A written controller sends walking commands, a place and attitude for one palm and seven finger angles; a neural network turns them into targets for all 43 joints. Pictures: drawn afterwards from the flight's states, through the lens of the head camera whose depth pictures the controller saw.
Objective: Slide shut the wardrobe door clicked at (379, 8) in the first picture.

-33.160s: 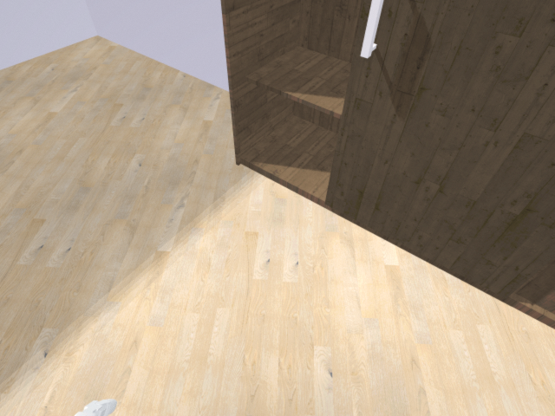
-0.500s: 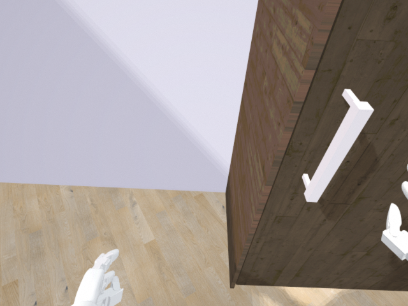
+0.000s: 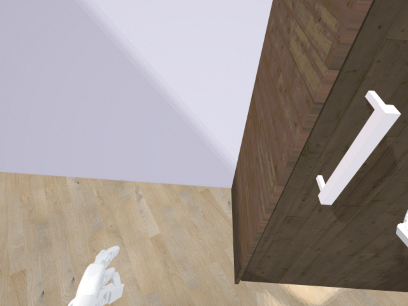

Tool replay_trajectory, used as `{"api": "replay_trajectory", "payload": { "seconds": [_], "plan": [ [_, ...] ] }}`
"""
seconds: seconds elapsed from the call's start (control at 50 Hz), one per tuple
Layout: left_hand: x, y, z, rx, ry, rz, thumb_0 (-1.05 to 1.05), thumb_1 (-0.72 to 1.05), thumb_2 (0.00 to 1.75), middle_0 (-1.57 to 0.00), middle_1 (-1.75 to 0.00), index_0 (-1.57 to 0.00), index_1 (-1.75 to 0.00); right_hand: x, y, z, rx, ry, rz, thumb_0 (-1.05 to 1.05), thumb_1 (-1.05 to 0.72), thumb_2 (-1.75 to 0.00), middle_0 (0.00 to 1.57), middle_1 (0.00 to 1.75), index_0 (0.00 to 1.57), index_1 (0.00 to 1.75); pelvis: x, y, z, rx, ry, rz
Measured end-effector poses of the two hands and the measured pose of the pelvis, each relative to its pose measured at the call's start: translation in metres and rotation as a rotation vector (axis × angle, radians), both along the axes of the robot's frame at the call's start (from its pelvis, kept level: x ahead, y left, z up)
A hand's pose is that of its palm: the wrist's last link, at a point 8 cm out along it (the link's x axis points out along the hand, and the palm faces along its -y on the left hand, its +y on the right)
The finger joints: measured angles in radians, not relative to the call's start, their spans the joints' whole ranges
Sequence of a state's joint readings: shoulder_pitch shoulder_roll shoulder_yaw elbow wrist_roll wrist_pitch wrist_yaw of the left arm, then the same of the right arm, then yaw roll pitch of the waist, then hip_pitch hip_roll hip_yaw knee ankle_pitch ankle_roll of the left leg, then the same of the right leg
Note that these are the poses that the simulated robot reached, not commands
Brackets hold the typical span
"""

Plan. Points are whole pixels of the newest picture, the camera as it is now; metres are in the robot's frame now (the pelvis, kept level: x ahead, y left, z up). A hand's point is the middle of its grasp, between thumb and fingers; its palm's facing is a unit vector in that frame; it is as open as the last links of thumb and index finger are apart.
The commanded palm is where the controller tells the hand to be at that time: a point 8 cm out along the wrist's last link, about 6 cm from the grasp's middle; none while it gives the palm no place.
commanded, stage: step back with the hand held close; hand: right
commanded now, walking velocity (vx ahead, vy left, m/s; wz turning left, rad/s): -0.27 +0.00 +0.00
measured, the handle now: (346, 154) +0.36 -0.27 +0.15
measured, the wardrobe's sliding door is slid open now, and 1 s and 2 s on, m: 0.00 0.00 0.00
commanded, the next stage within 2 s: stop stepping back and stand still in 1.08 s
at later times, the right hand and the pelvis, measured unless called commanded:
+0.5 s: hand out of the picture +0.13 -0.32 +0.15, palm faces +0.44 +0.74 -0.50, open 7.4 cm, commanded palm +0.06 -0.35 +0.17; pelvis -0.07 -0.05 -0.01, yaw -1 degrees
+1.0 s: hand out of the picture +0.04 -0.33 +0.15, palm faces +0.41 +0.80 -0.44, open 7.4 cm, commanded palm +0.00 -0.36 +0.17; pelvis -0.16 -0.07 -0.02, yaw +5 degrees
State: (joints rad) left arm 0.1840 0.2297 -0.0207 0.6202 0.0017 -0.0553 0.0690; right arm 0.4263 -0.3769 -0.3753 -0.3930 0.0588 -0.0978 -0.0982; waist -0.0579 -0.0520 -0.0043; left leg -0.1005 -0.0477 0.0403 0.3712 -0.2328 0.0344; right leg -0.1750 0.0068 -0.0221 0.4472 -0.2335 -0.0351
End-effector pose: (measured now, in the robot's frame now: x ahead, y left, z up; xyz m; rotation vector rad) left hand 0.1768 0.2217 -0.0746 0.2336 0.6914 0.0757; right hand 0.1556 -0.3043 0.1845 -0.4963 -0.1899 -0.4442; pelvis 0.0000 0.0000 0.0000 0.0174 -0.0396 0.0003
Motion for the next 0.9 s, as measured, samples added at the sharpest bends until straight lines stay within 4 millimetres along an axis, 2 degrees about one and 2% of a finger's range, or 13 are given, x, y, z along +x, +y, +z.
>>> {"api": "replay_trajectory", "payload": {
  "seconds": [0.12,0.22,0.4,0.58,0.72,0.84,0.9],
  "plan": [
    [-0.016,0.006,0.002,0.021,0.03,0.074,0.02,0.9,0.9,-0.2,-0.3,-0.2,-0.3,0.007,0.002,-0.013,-0.009,0.071,0.065,0.02,-0.89,-0.9,0.2,0.3,0.2,0.3,-0.009,-0.011,0.0,-0.003,0.04,0.023],
    [-0.037,0.005,0.005,0.041,0.048,0.129,0.02,0.9,0.9,-0.2,-0.3,-0.2,-0.3,-0.002,-0.004,-0.018,-0.036,0.111,0.124,0.02,-0.89,-0.9,0.21,0.3,0.21,0.3,-0.021,-0.022,-0.002,-0.005,0.048,0.033],
    [-0.073,-0.015,0.005,0.07,0.04,0.111,0.02,0.9,0.9,-0.2,-0.3,-0.2,-0.3,-0.042,-0.036,-0.01,-0.104,0.019,0.086,0.02,-0.89,-0.9,0.21,0.3,0.21,0.3,-0.054,-0.04,-0.008,0.002,0.034,0.023],
    [-0.095,-0.04,-0.009,0.047,0.045,0.038,0.02,0.9,0.9,-0.2,-0.3,-0.2,-0.3,-0.09,-0.055,-0.02,-0.087,-0.021,0.0,0.02,-0.89,-0.9,0.21,0.3,0.21,0.3,-0.085,-0.049,-0.016,0.014,0.038,-0.021],
    [-0.112,-0.053,-0.003,0.089,0.014,0.013,0.02,0.9,0.9,-0.21,-0.3,-0.2,-0.3,-0.11,-0.058,-0.021,-0.073,-0.115,0.056,0.02,-0.89,-0.9,0.21,0.3,0.21,0.3,-0.107,-0.058,-0.021,0.04,0.015,-0.031],
    [-0.126,-0.064,0.01,0.074,0.0,0.0,0.02,0.9,0.9,-0.2,-0.3,-0.2,-0.3,-0.13,-0.079,-0.003,-0.111,-0.132,0.015,0.02,-0.89,-0.9,0.21,0.3,0.21,0.3,-0.123,-0.063,-0.009,0.083,0.057,-0.056],
    [-0.133,-0.07,0.012,0.055,-0.001,-0.016,0.02,0.9,0.9,-0.2,-0.3,-0.2,-0.3,-0.145,-0.081,-0.002,-0.092,-0.112,0.012,0.02,-0.89,-0.9,0.21,0.3,0.21,0.3,-0.134,-0.064,-0.005,0.081,0.106,-0.032]
  ]
}}
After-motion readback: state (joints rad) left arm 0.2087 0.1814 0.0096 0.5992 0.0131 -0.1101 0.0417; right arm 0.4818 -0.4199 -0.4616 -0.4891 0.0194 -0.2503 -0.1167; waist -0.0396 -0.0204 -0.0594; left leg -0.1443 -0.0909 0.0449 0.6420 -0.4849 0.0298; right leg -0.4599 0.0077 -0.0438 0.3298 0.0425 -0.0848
